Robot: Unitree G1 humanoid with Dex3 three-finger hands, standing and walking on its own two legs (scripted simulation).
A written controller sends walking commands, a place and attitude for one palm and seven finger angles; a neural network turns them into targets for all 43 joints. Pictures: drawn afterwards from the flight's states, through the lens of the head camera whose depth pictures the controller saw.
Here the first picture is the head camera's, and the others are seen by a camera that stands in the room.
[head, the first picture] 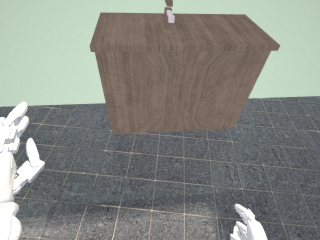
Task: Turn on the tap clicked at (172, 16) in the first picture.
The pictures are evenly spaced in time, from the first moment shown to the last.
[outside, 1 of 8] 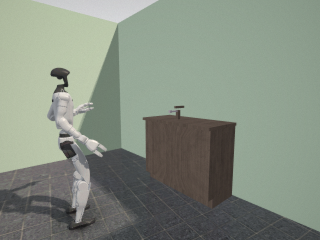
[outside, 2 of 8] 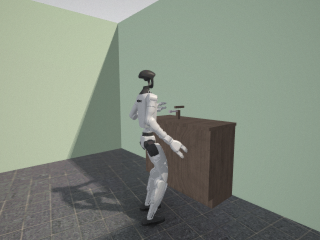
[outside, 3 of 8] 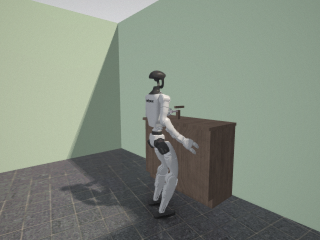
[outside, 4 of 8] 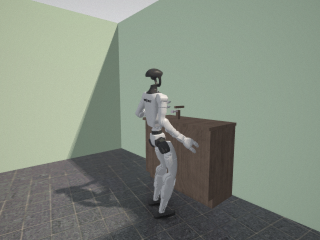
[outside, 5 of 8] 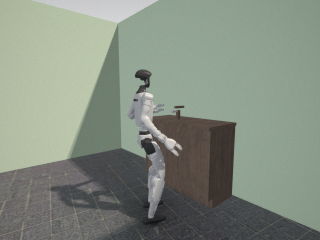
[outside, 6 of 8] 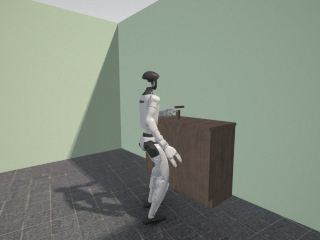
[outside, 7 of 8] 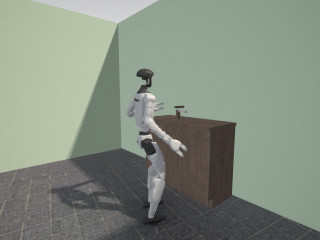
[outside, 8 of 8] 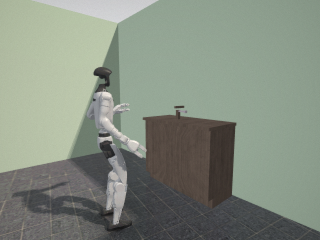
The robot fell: no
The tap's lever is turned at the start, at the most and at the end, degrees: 0 85 84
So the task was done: no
